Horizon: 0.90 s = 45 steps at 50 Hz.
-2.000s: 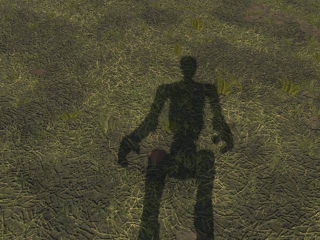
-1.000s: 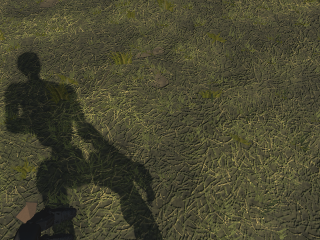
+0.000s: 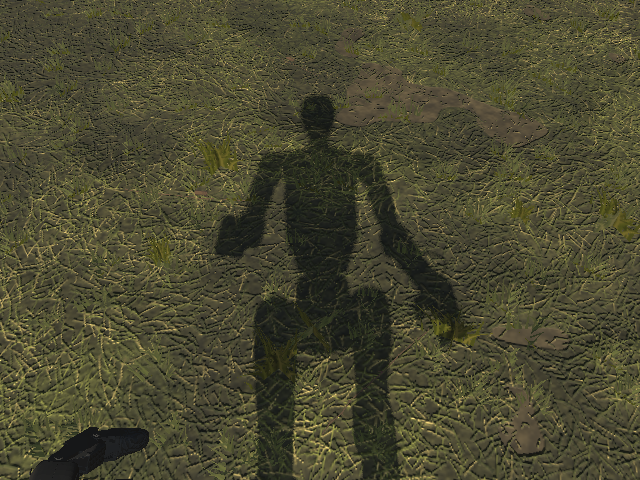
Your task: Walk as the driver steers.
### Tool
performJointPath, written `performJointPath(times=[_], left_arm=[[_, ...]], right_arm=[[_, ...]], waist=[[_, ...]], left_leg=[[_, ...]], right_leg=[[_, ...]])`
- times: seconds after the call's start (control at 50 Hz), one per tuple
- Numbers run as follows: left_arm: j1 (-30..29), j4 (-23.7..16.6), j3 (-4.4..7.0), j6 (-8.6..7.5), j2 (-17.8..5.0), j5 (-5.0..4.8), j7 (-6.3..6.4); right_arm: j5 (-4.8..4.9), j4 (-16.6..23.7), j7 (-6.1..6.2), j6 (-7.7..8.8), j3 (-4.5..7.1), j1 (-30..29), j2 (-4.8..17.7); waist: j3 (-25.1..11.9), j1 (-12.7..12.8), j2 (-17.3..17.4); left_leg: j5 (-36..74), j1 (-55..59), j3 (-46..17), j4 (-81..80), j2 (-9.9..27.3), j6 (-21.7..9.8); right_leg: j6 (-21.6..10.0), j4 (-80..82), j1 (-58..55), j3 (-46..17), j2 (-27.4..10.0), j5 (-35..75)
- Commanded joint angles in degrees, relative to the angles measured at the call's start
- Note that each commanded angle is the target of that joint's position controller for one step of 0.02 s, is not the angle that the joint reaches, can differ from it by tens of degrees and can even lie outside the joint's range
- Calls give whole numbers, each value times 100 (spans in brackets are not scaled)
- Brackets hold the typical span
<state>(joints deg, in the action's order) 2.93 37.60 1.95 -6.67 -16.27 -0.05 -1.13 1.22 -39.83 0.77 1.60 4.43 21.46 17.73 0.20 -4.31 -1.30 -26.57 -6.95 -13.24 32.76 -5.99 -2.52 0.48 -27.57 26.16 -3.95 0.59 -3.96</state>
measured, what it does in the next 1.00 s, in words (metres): walks ahead: left foot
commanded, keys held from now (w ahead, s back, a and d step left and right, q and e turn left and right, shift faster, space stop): w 0.46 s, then w+e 0.54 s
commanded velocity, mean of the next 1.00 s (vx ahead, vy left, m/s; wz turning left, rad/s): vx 0.50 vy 0.00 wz -0.06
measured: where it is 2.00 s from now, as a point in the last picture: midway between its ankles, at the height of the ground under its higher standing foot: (355, 265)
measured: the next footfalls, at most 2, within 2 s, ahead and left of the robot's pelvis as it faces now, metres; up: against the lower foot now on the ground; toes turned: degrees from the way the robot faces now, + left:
left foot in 0.48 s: +0.39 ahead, +0.15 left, +0.00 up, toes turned +7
right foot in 1.02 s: +0.67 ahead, -0.10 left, +0.00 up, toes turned -12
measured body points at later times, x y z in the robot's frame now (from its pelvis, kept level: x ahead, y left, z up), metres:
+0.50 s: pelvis +0.25 +0.03 +0.00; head +0.28 +0.04 +0.45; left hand +0.19 +0.31 -0.13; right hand +0.53 -0.16 -0.05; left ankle +0.35 +0.14 -0.73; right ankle +0.12 -0.13 -0.72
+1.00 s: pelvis +0.51 +0.02 +0.00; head +0.54 +0.01 +0.45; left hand +0.75 +0.23 -0.08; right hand +0.49 -0.27 -0.13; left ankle +0.35 +0.15 -0.72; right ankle +0.64 -0.10 -0.71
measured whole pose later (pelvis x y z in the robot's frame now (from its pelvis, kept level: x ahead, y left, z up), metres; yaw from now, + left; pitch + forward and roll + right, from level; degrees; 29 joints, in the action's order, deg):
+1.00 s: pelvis +0.51 +0.02 +0.00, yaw -8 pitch +2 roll +2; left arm 4.3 38.7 2.2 -1.6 -14.9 -1.1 -3.7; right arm 0.9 -47.7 0.8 2.9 4.3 19.5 16.7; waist 2.1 -4.0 -1.4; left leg -24.4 6.2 15.0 17.8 1.2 1.9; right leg -4.4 -35.6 32.6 2.6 -2.3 -6.3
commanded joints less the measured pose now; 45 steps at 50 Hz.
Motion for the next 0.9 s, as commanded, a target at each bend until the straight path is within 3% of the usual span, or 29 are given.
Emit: performJointPath(times=[0.02, 0.04, 0.06, 0.08, 0.1, 0.14, 0.18, 0.22, 0.28, 0.36, 0.42, 0.46, 0.48, 0.5, 0.52, 0.54, 0.56, 0.58, 0.6, 0.64, 0.7, 0.76, 0.82, 0.9], left_arm=[[1829, 45, 566, -56, -1704, 175, 60], [1900, 116, 520, -34, -1308, 21, 5], [1666, 55, 405, -8, -878, -6, 16], [1414, 49, 338, 33, -719, 35, 19], [1254, 83, 287, 59, -599, 66, 18], [1184, 171, 229, 41, -463, 88, 36], [1281, 304, 241, 13, -519, 18, 37], [1346, 411, 290, 19, -724, -28, 49], [1448, 544, 315, 79, -901, -71, 61], [1831, 779, 313, 164, -1027, -140, 45], [1953, 920, 331, 255, -1120, -173, 59], [1827, 939, 337, 310, -1183, -191, 89], [1879, 932, 275, 308, -1036, -164, 95], [1810, 731, 115, 268, -668, 10, 96], [2401, 653, -28, 171, -179, -57, 84], [2009, 717, 139, 130, -826, -184, 73], [1605, 576, 206, 114, -961, -269, 55], [1431, 570, 198, 136, -869, -231, 74], [1382, 570, 219, 184, -805, -157, 82], [1611, 653, 208, 327, -579, -167, 85], [1413, 563, 207, 445, -419, -150, 107], [1032, 426, 186, 429, -334, -123, 49], [437, 225, 124, 399, -226, -99, -65], [-206, -150, 96, 404, -217, -108, -200]], right_arm=[[43, 611, -14, 146, -132, 530, -182], [160, 451, 9, 156, -54, 643, 364], [129, 440, 14, 130, 30, 53, 694], [22, 526, 26, 115, 40, -399, 711], [-59, 613, 16, 137, 37, -682, 628], [-25, 637, -49, 151, 10, -672, 419], [-36, 616, -83, 142, -50, -674, 235], [-91, 713, -101, 164, -126, -982, 118], [-78, 783, -164, 233, -213, -1485, 0], [-5, 917, -243, 284, -209, -2102, 67], [10, 1021, -301, 314, -163, -2261, 186], [-42, 836, -283, 318, -35, -1598, 403], [-83, 617, -227, 307, 104, -828, 661], [-176, 476, -138, 271, 235, 257, 1136], [-189, 429, -156, 230, 260, 350, 1374], [-128, 421, -168, 239, 137, 308, 842], [-97, 404, -165, 262, 65, -10, 665], [-116, 402, -182, 289, 14, -364, 513], [-142, 387, -204, 324, -19, -629, 362], [-191, 304, -210, 434, -16, -861, 257], [-223, 104, -165, 532, 43, -869, 350], [-227, -60, -98, 515, 81, -787, 457], [-180, -189, -43, 471, 120, -645, 613], [-75, -431, -12, 324, 191, -277, 782]], waist=[[-1749, 601, -1485], [-1537, 715, -1375], [-818, 887, -753], [-411, 857, -363], [-113, 789, -272], [-5, 581, -498], [-34, 523, -510], [26, 564, -393], [79, 738, -339], [187, 956, -353], [245, 867, -414], [-123, 395, -361], [-622, 44, -228], [-1521, -380, 544], [-2080, -51, 1919], [-1588, -264, 1153], [-882, -165, 968], [-547, 24, 661], [-267, 185, 661], [-151, 444, 775], [74, 518, 550], [185, 433, 450], [363, 202, 360], [564, -9, 309]], left_leg=[[-781, -2954, 299, 3185, -104, 65], [-655, -3847, 232, 4078, 305, 162], [-83, -4001, 250, 4318, 508, 183], [326, -3856, 446, 4221, 666, 192], [591, -3736, 460, 3937, 781, 182], [840, -3299, 548, 3436, 961, 159], [860, -3218, 731, 2939, 1003, 197], [1161, -3281, 885, 2255, 1096, 262], [2019, -2972, 1079, 1137, 1093, 289], [2519, -2548, 1263, 217, 909, 255], [2180, -2346, 1296, -192, 816, 40], [2177, -1201, 1503, -594, 589, -190], [2241, 74, 1407, -625, 656, -361], [2466, 1797, 21, -449, 1932, -767], [1286, 2945, -2306, -1121, 3010, -1499], [616, 2503, -2284, -1403, 2850, -1326], [815, 1844, -1445, -1530, 2670, -1136], [1249, 1188, -868, -1709, 2409, -1024], [1586, 683, -432, -1920, 2213, -975], [2093, 67, 158, -2278, 2054, -936], [2843, -118, 837, -2499, 2054, -947], [3124, 46, 1424, -2559, 1956, -848], [3141, 161, 1869, -2621, 1946, -737], [3401, 943, 2120, -2369, 2198, -644]], right_leg=[[-1482, 724, -4342, -3589, -2336, -1532], [-1653, 1102, -4297, -4616, -2521, -3177], [-1406, 1202, -3698, -3742, -2207, -3190], [-1222, 1187, -3042, -2874, -1911, -2423], [-1185, 1260, -2521, -2298, -1657, -1686], [-1140, 1469, -2032, -1592, -1344, -829], [-1264, 1612, -1959, -1237, -1312, -278], [-1369, 1760, -1954, -992, -1372, 162], [-1271, 1843, -1895, -506, -1250, 401], [-1138, 1738, -2069, -296, -1298, 485], [-1016, 1487, -2459, -348, -1511, 818], [-824, 671, -2439, -63, -1346, 2123], [-669, -327, -1986, 124, -1062, 2380], [-422, -2209, -745, 359, -689, 644], [-165, -3855, 1134, 220, 125, -2851], [-188, -4445, 1699, -335, -132, -2837], [-225, -4450, 1911, -270, -341, -2292], [-183, -4252, 1708, -168, -555, -1827], [-131, -4006, 1542, -166, -684, -1502], [-31, -3872, 1033, -196, -796, -1119], [94, -3541, 1273, -308, -781, -614], [105, -2628, 1414, -283, -735, 254], [22, -1696, 1246, 79, -674, 853], [-205, -1034, 1484, 355, -619, 514]])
